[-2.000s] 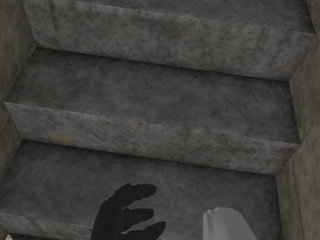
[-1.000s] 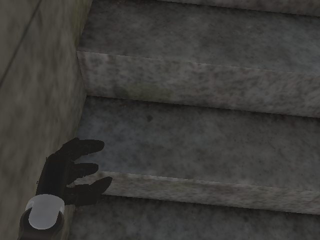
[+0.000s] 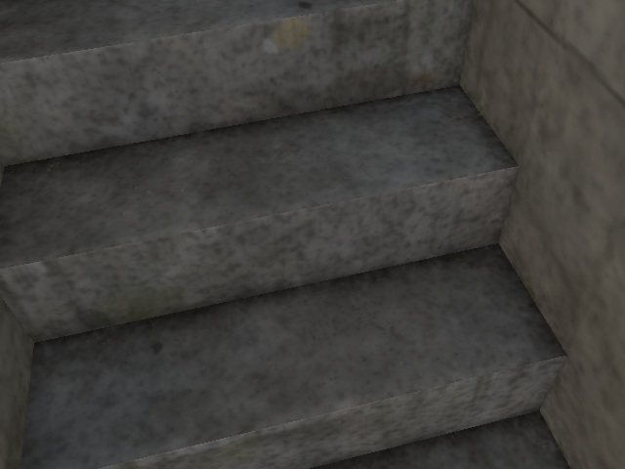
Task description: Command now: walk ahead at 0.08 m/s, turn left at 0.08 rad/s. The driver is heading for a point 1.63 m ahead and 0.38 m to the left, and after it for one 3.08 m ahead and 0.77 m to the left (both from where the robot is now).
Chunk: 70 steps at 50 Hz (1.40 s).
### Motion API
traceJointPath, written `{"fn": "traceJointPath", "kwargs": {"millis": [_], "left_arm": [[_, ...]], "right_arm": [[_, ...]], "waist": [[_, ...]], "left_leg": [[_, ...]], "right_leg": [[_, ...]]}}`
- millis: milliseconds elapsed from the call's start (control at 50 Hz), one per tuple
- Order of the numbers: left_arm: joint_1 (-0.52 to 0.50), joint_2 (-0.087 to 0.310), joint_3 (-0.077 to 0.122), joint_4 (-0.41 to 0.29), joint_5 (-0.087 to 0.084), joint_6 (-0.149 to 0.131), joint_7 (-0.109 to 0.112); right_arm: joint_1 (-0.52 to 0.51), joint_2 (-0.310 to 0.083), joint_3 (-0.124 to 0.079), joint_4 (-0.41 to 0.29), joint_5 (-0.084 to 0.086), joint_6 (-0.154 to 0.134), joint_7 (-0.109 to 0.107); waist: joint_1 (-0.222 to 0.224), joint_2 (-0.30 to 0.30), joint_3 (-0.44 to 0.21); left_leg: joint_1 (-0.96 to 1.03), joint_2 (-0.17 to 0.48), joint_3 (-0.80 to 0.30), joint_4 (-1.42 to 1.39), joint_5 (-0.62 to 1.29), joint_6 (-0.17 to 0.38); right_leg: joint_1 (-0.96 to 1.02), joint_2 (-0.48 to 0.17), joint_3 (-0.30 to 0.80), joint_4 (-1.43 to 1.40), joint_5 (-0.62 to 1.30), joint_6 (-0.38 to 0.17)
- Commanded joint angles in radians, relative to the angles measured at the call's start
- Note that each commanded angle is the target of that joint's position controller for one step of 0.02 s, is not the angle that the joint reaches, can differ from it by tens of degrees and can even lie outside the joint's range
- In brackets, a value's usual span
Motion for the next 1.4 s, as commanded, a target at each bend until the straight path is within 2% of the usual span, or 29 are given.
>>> {"fn": "traceJointPath", "kwargs": {"millis": [20, 80, 120, 240, 300, 520, 560, 620, 640, 680, 700, 720, 740, 760, 780, 800, 860, 900, 1000, 1100, 1180, 1220, 1240, 1260, 1280, 1300, 1320, 1340, 1400], "left_arm": [[0.092, 0.057, 0.009, 0.004, -0.039, -0.025, -0.004], [0.099, 0.192, 0.067, 0.027, -0.032, -0.035, -0.016], [0.013, 0.215, 0.084, 0.006, -0.025, -0.028, 0.009], [0.017, 0.205, 0.083, 0.026, -0.024, -0.072, 0.014], [0.001, 0.180, 0.061, 0.019, 0.026, -0.084, -0.015], [0.148, 0.134, 0.041, 0.210, 0.043, -0.117, -0.072], [0.164, 0.121, 0.036, 0.264, 0.001, -0.098, -0.060], [0.256, 0.250, 0.073, 0.327, 0.015, -0.070, -0.024], [0.289, 0.264, 0.076, 0.362, 0.003, -0.058, -0.017], [0.135, 0.267, 0.058, 0.352, -0.038, -0.069, -0.020], [0.184, 0.268, 0.050, 0.374, -0.026, -0.066, -0.006], [0.113, 0.432, 0.082, 0.329, -0.021, -0.075, -0.005], [0.033, 0.458, 0.093, 0.270, -0.063, -0.067, -0.004], [-0.018, 0.455, 0.092, 0.219, -0.075, -0.075, -0.010], [-0.100, 0.306, 0.061, 0.136, -0.037, -0.112, -0.048], [-0.111, 0.240, 0.071, 0.152, -0.039, -0.152, -0.094], [-0.244, 0.041, 0.020, 0.016, -0.034, -0.140, -0.092], [-0.134, 0.004, -0.017, -0.015, -0.038, -0.117, -0.078], [-0.275, -0.090, -0.093, -0.090, -0.060, -0.098, -0.072], [-0.626, -0.105, -0.136, -0.214, -0.043, -0.074, -0.063], [-0.645, -0.007, -0.116, -0.243, -0.060, -0.089, -0.111], [-0.301, 0.173, -0.040, -0.178, -0.014, -0.069, -0.120], [-0.111, 0.254, -0.003, -0.092, 0.000, -0.050, -0.123], [0.102, 0.329, 0.036, 0.023, 0.007, -0.025, -0.113], [0.102, 0.404, 0.065, 0.091, 0.017, 0.005, -0.074], [0.238, 0.243, 0.035, 0.138, 0.044, -0.021, -0.060], [0.236, 0.213, 0.043, 0.194, 0.007, -0.048, -0.066], [0.168, 0.177, 0.041, 0.256, -0.021, -0.062, -0.083], [-0.103, -0.002, -0.015, 0.246, 0.026, -0.065, -0.146]], "right_arm": [[-0.041, -0.065, -0.037, 0.008, 0.000, -0.023, 0.033], [0.095, -0.199, -0.095, 0.154, -0.004, -0.038, 0.035], [0.053, -0.125, -0.084, 0.128, 0.006, -0.062, 0.028], [0.046, -0.151, -0.104, 0.064, 0.018, -0.084, 0.023], [0.066, -0.096, -0.063, 0.017, 0.030, -0.103, 0.021], [-0.044, -0.012, 0.005, 0.035, 0.005, -0.119, 0.005], [-0.213, 0.015, 0.028, -0.036, 0.015, -0.099, 0.007], [-0.378, 0.048, 0.057, -0.120, -0.017, -0.075, 0.023], [-0.323, 0.065, 0.068, -0.102, -0.001, -0.069, 0.031], [-0.302, -0.022, 0.043, -0.141, 0.023, -0.081, 0.060], [-0.265, -0.032, 0.024, -0.102, 0.006, -0.072, 0.048], [-0.093, -0.103, 0.001, -0.081, -0.020, -0.066, 0.044], [0.051, -0.180, -0.033, -0.045, -0.046, -0.062, 0.051], [0.177, -0.260, -0.072, 0.010, -0.049, -0.055, 0.051], [0.265, -0.369, -0.103, 0.086, -0.051, -0.036, 0.041], [0.259, -0.341, -0.096, 0.102, -0.048, -0.033, 0.011], [0.230, -0.175, -0.048, 0.225, -0.007, -0.108, 0.051], [0.107, -0.046, -0.003, 0.255, -0.024, -0.130, 0.097], [0.213, -0.129, 0.003, 0.328, -0.064, -0.124, 0.088], [0.433, -0.201, -0.010, 0.389, -0.012, -0.119, 0.026], [0.455, -0.280, -0.019, 0.406, 0.008, -0.118, -0.016], [0.424, -0.437, -0.057, 0.400, -0.002, -0.132, -0.015], [0.260, -0.510, -0.086, 0.328, 0.016, -0.146, 0.001], [0.071, -0.504, -0.100, 0.229, -0.006, -0.177, 0.014], [0.028, -0.309, -0.075, 0.185, -0.092, -0.221, 0.064], [0.050, -0.204, -0.066, 0.216, -0.089, -0.267, 0.115], [-0.148, -0.078, -0.026, 0.072, -0.042, -0.268, 0.117], [-0.301, 0.028, 0.029, -0.048, -0.057, -0.243, 0.107], [-0.088, 0.042, 0.092, -0.098, -0.013, -0.205, 0.074]], "waist": [[0.012, -0.181, -0.013], [0.027, 0.092, 0.090], [-0.010, 0.010, 0.078], [-0.028, -0.059, 0.010], [-0.025, -0.076, 0.043], [-0.013, -0.092, 0.178], [-0.002, -0.136, 0.234], [0.035, -0.055, 0.182], [0.019, -0.098, 0.138], [-0.081, -0.084, 0.075], [-0.107, -0.156, -0.071], [-0.213, -0.270, -0.134], [-0.279, -0.270, -0.213], [-0.334, -0.252, -0.270], [-0.271, 0.204, -0.286], [-0.209, 0.205, -0.349], [-0.064, -0.127, 0.127], [0.053, -0.078, 0.164], [0.038, 0.043, 0.126], [-0.094, 0.094, -0.013], [-0.040, 0.224, -0.209], [0.134, 0.286, -0.427], [0.217, 0.239, -0.479], [0.297, 0.086, -0.462], [0.178, -0.430, -0.445], [0.214, -0.242, -0.536], [0.171, -0.135, -0.286], [0.066, -0.035, -0.017], [-0.139, -0.003, 0.196]], "left_leg": [[0.189, 0.025, -0.002, -0.650, -0.087, 0.035], [0.220, 0.030, -0.068, -0.599, -0.058, 0.170], [0.031, 0.035, -0.100, -0.596, -0.119, 0.216], [-0.369, 0.010, -0.158, 0.353, -0.087, 0.084], [-0.670, -0.023, -0.154, 0.941, 0.025, 0.032], [-1.132, -0.007, -0.108, 1.261, 0.369, 0.089], [-1.081, 0.017, 0.000, 1.018, 0.327, 0.103], [-0.952, 0.082, 0.121, 0.825, 0.128, 0.096], [-0.965, 0.091, 0.151, 0.818, 0.054, 0.101], [-0.506, 0.008, 0.331, 0.423, -0.084, 0.189], [-0.269, -0.098, 0.387, 0.565, -0.124, 0.219], [-0.180, -0.097, 0.347, 0.387, -0.279, 0.241], [0.003, -0.147, 0.285, 0.123, -0.357, 0.258], [0.233, -0.142, 0.089, -0.160, -0.280, 0.277], [0.479, 0.093, -0.573, -0.537, -0.332, 0.442], [0.468, 0.247, -1.127, -0.839, -0.662, 0.493], [0.102, 0.222, -0.772, -0.725, -0.465, 0.320], [-0.015, 0.114, -0.379, -0.629, -0.180, 0.225], [-0.009, 0.122, -0.106, -0.729, 0.093, 0.202], [0.115, 0.215, -0.115, -1.036, 0.163, 0.242], [0.365, 0.239, 0.132, -0.885, 1.755, 0.221], [0.556, 0.314, 0.097, -0.484, 2.470, 0.241], [0.601, 0.326, 0.097, -0.305, 2.301, 0.243], [0.284, 0.282, 0.021, 0.001, 1.733, 0.237], [-0.398, -0.100, -0.014, 0.777, 0.200, 0.098], [-0.622, -0.102, -0.332, 1.240, 0.093, 0.146], [-0.841, -0.086, -0.272, 1.398, 0.053, 0.182], [-0.949, -0.013, -0.122, 1.401, 0.006, 0.169], [-0.891, 0.041, -0.062, 1.352, 0.126, 0.163]], "right_leg": [[0.167, -0.279, 0.355, -0.461, 0.027, 0.038], [0.113, -0.177, 0.231, -0.510, -0.122, 0.131], [0.245, -0.214, 0.263, -0.465, -0.254, 0.105], [0.435, -0.480, 0.514, -0.576, -0.148, -0.015], [0.385, -0.388, 0.267, -0.457, 0.004, -0.049], [0.150, -0.427, 0.061, -0.480, -0.010, 0.043], [0.041, -0.365, -0.012, -0.567, -0.013, 0.054], [0.144, -0.424, 0.000, -0.775, 0.148, 0.011], [0.312, -0.434, -0.024, -0.757, 0.252, -0.010], [0.253, -0.359, -0.238, -0.650, 1.395, 0.030], [0.241, -0.390, -0.217, -0.512, 2.187, 0.011], [0.362, -0.461, -0.191, -0.354, 2.405, -0.015], [0.406, -0.442, -0.186, -0.127, 2.418, -0.005], [0.337, -0.382, -0.152, 0.112, 2.074, -0.016], [-0.132, -0.126, -0.074, 0.546, 0.745, 0.035], [-0.296, -0.006, 0.193, 0.994, 0.274, 0.078], [-0.707, -0.058, 0.173, 1.503, 0.256, 0.041], [-0.775, -0.095, 0.187, 1.566, 0.275, 0.010], [-1.084, -0.097, 0.116, 1.612, 0.334, 0.037], [-0.935, -0.203, -0.118, 1.222, 0.399, 0.111], [-0.410, -0.093, -0.234, 0.667, -0.013, -0.003], [-0.089, -0.029, -0.068, 0.458, -0.201, -0.068], [0.082, -0.022, 0.020, 0.166, -0.178, -0.064], [0.390, -0.095, 0.314, -0.075, -0.050, -0.111], [0.632, -0.428, 1.032, -0.272, 0.497, -0.390], [0.691, -0.516, 1.152, -0.323, 0.376, -0.376], [0.572, -0.490, 0.975, -0.330, 0.158, -0.271], [0.380, -0.398, 0.744, -0.359, 0.127, -0.173], [-0.115, -0.220, 0.282, -0.373, 0.143, -0.002]]}}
